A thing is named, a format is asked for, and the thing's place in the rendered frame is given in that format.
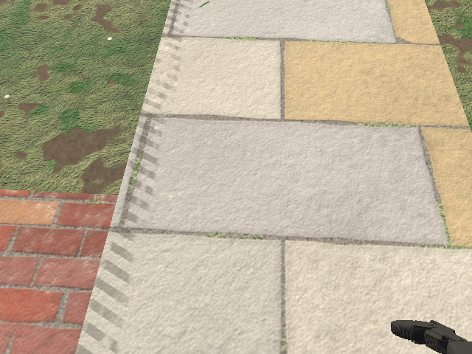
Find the robot right hand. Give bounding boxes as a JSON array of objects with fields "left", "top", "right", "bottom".
[{"left": 391, "top": 320, "right": 472, "bottom": 354}]

